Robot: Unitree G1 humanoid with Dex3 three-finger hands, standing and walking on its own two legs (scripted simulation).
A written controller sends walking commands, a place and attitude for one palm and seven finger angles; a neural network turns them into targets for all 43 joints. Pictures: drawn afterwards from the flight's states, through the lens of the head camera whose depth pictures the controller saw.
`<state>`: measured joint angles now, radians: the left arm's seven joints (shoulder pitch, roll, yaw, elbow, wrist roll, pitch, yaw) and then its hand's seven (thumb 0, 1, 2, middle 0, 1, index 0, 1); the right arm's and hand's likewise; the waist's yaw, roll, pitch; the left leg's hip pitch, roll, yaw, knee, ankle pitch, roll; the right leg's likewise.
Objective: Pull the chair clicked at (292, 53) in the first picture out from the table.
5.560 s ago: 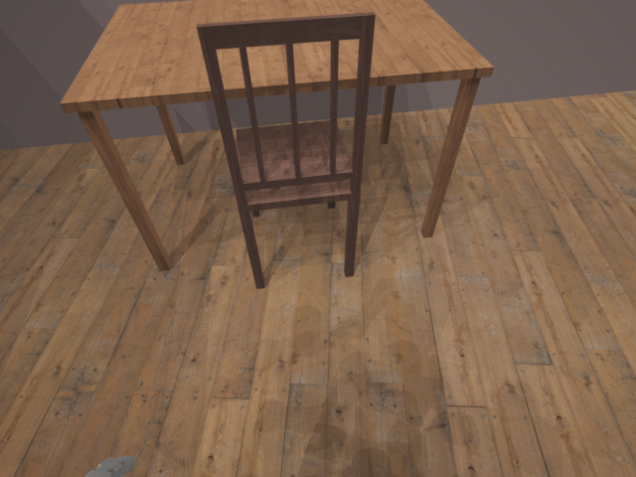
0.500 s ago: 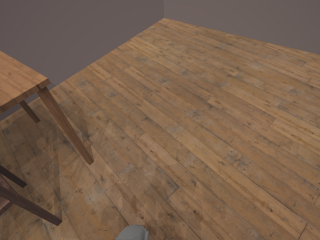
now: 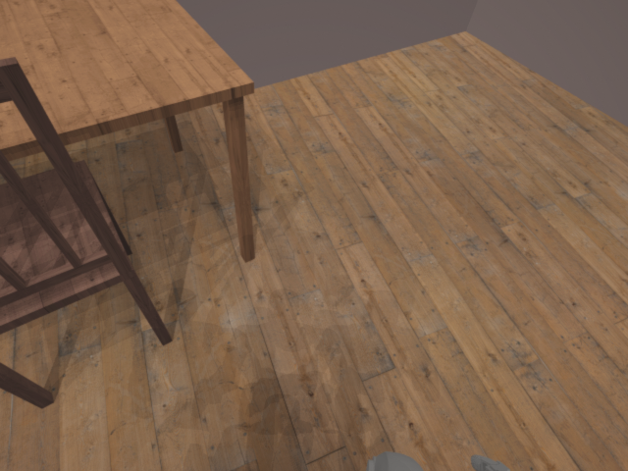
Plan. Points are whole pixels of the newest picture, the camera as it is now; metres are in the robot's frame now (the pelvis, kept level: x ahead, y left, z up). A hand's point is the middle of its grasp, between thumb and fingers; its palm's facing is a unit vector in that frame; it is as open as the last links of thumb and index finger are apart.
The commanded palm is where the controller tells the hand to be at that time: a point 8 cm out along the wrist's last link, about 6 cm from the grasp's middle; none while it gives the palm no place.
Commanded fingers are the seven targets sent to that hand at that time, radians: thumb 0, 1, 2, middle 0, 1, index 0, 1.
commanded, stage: turn to face it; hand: left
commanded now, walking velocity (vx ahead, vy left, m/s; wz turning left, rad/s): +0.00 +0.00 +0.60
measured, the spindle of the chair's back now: out of the picture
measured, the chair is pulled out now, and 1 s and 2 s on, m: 0.00 0.00 0.00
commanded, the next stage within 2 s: take the last steps up to it in 1.02 s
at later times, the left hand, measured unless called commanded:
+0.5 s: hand out of the picture +0.04 +0.17 -0.13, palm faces +0.29 -0.91 -0.30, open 7.4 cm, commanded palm none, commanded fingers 0.00 0.90 0.90 -0.20 -0.30 -0.20 -0.30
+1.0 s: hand out of the picture -0.16 +0.20 -0.18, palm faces +0.57 -0.79 -0.24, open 7.4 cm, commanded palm none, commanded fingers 0.00 0.90 0.90 -0.20 -0.30 -0.20 -0.30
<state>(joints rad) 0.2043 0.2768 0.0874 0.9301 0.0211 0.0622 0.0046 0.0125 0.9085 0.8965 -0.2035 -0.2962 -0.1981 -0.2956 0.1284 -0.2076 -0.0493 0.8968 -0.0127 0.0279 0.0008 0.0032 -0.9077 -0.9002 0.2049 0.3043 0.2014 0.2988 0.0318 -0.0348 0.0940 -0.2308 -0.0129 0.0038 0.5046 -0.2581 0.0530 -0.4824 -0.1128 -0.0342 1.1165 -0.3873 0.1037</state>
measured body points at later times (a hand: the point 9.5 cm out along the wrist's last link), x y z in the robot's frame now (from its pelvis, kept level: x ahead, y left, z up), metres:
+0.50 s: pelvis -0.01 -0.05 +0.00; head +0.02 -0.09 +0.45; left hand +0.03 +0.21 -0.11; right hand +0.08 -0.30 -0.17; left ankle -0.06 +0.09 -0.65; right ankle +0.00 -0.15 -0.74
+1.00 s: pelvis -0.05 +0.01 +0.00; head -0.04 +0.05 +0.45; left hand -0.19 +0.24 -0.16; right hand +0.19 -0.13 -0.12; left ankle -0.09 +0.08 -0.74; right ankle +0.01 -0.15 -0.65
